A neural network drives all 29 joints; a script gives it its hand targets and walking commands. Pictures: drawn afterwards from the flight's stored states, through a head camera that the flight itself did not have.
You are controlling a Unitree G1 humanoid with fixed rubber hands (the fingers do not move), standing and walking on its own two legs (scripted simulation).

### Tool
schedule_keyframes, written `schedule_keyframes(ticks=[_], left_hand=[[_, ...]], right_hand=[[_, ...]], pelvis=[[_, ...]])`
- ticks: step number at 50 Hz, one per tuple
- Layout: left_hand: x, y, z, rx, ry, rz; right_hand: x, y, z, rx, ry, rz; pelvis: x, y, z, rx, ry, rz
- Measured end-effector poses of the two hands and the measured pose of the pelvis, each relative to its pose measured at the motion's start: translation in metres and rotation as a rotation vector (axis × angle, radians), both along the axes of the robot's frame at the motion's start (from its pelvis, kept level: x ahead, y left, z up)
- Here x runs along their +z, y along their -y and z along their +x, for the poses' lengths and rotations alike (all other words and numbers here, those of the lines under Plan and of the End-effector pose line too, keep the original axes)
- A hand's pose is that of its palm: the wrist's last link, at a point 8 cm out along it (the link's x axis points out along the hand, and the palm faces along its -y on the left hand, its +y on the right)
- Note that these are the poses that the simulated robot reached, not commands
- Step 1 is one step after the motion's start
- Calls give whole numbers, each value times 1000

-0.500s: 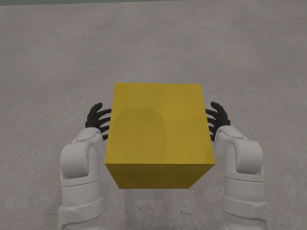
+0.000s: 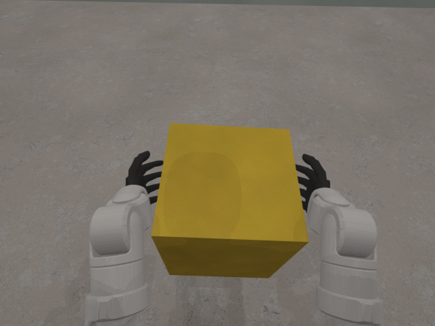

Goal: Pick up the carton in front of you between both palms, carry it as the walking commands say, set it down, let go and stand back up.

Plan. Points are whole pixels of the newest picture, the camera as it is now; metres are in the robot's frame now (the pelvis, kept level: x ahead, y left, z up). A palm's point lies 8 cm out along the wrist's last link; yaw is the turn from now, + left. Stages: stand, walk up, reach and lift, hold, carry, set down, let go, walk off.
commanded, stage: carry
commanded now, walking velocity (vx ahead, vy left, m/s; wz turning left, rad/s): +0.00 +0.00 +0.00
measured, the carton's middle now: (224, 208) +0.34 +0.00 +0.03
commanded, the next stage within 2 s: none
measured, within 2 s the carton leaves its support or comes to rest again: neither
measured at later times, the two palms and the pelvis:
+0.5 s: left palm (182, 205) +0.40 +0.10 -0.06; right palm (309, 208) +0.40 -0.20 -0.07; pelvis +0.08 -0.05 -0.15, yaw -2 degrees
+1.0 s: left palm (201, 218) +0.35 +0.05 -0.03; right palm (343, 228) +0.33 -0.25 -0.03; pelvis +0.04 -0.07 -0.12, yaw -5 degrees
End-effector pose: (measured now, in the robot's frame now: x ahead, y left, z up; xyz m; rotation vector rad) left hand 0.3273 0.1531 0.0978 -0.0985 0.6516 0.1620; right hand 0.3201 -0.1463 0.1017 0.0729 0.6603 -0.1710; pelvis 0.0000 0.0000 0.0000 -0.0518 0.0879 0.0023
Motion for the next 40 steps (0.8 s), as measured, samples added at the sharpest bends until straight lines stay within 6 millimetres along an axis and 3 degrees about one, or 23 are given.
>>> schedule_keyframes(ticks=[6, 13, 19, 22, 24, 27, 30, 33, 37, 40], left_hand=[[-12, 13, 20, -44, 45, -12], [-57, 45, 30, -90, -21, 32], [-81, 56, 58, -50, 85, 71], [-111, 55, 72, -30, 58, 105], [-140, 55, 74, -23, -23, 106], [-181, 60, 65, 6, -149, 58], [-203, 68, 59, 31, -211, 23], [-204, 78, 64, 30, -177, 11], [-188, 92, 76, 10, -64, 11], [-175, 98, 73, -13, 0, 27]], right_hand=[[-13, 12, 4, -46, 45, -9], [-68, 43, 2, -100, -22, 45], [-101, 56, 46, -54, 82, 69], [-130, 55, 73, 10, 56, 40], [-156, 56, 78, 36, -25, 17], [-191, 61, 73, 42, -151, 5], [-210, 68, 66, 24, -215, 16], [-212, 79, 67, -1, -180, 30], [-203, 92, 68, -29, -68, 48], [-196, 97, 58, -47, -5, 57]], pelvis=[[-22, -3, 3, -21, 10, 46], [-55, 1, 24, -17, 56, 99], [-112, 21, 63, -47, 99, 151], [-141, 36, 80, -49, 86, 137], [-149, 46, 81, -48, 71, 133], [-149, 59, 83, -25, 36, 142], [-142, 70, 81, -20, 3, 165], [-136, 76, 75, -21, -12, 187], [-135, 79, 67, -11, -16, 187], [-137, 78, 63, -11, -9, 176]])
